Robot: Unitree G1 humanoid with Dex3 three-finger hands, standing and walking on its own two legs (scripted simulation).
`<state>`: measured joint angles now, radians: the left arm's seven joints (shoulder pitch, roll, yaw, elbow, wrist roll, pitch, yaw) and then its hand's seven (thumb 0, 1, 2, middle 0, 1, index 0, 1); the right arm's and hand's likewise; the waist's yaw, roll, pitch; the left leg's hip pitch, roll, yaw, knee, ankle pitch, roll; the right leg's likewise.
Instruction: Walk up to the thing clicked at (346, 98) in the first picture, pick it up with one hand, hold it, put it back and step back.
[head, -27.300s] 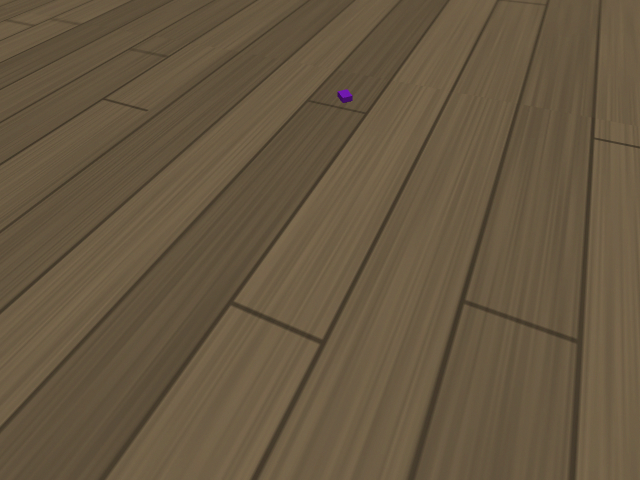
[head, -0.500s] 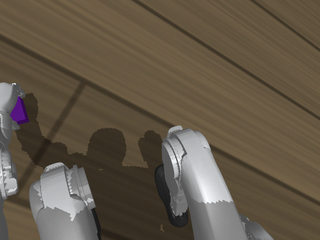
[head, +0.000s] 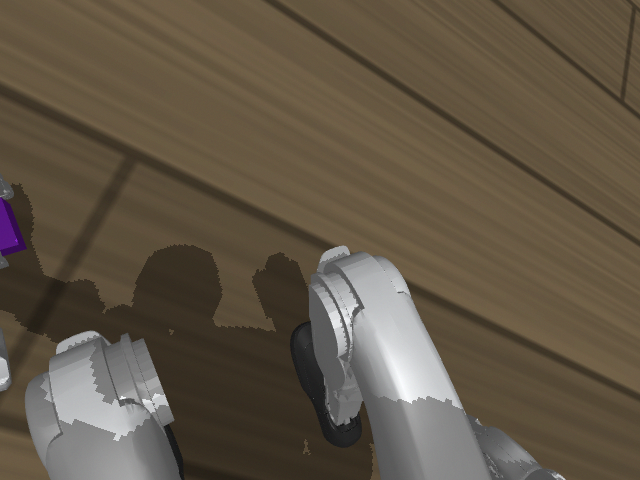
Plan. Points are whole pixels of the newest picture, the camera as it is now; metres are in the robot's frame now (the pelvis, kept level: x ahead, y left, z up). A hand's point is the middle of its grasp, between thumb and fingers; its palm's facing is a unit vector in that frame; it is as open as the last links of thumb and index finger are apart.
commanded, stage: rest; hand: left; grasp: from above
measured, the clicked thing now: out of the picture +0.45 +0.30 -0.27
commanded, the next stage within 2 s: open in 0.52 s
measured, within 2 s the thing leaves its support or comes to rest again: rests again in 0.20 s
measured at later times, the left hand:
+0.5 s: hand out of the picture +0.45 +0.29 -0.25, palm faces -0.46 -0.14 -0.87, open 9.1 cm
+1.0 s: hand out of the picture +0.44 +0.29 -0.25, palm faces -0.46 -0.13 -0.88, open 10.0 cm
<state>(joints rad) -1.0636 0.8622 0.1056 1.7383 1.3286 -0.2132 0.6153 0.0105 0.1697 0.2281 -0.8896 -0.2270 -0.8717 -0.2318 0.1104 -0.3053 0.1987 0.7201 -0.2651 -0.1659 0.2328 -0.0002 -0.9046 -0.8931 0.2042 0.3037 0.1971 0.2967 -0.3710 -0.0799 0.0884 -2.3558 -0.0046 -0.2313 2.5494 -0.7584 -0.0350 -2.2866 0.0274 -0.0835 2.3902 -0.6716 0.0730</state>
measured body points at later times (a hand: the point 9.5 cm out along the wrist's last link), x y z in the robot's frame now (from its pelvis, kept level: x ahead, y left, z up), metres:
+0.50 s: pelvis -0.01 +0.01 +0.00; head +0.27 +0.12 +0.33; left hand +0.47 +0.29 -0.20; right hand +0.04 -0.25 -0.06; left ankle +0.05 +0.13 -0.27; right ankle +0.11 -0.13 -0.27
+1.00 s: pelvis -0.01 +0.01 +0.00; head +0.26 +0.13 +0.33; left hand +0.46 +0.29 -0.20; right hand +0.03 -0.25 -0.06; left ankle +0.05 +0.13 -0.27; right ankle +0.11 -0.13 -0.27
